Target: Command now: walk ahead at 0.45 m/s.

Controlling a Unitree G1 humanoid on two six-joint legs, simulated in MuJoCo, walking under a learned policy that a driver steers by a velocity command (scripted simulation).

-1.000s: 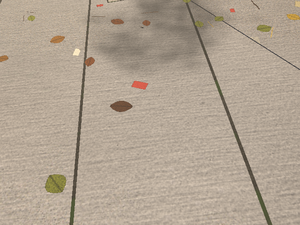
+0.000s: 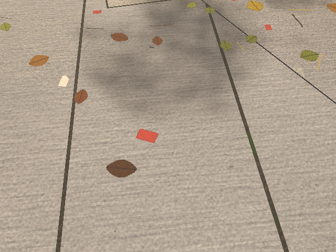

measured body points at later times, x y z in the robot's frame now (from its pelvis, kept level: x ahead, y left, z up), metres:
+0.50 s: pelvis +0.18 +0.03 +0.00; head +0.21 +0.04 +0.45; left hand +0.25 +0.29 -0.15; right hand +0.30 -0.22 -0.12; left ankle +0.27 +0.13 -0.73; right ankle +0.13 -0.09 -0.70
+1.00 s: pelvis +0.23 +0.00 +0.01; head +0.25 +0.00 +0.45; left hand +0.26 +0.25 -0.15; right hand +0.30 -0.25 -0.14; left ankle +0.27 +0.13 -0.73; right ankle +0.19 -0.11 -0.73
